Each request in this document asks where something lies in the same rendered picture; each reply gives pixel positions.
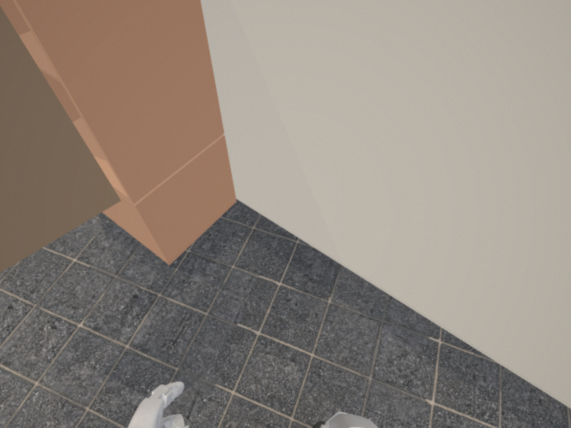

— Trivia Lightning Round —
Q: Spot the cupboard door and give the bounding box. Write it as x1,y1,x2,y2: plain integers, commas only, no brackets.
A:
0,6,120,273

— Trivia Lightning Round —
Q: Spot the robot left hand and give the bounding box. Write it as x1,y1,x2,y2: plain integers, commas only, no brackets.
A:
128,382,189,428

